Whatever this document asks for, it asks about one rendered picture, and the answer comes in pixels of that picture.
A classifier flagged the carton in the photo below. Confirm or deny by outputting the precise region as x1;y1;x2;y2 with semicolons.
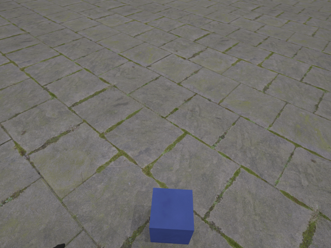
149;188;194;244

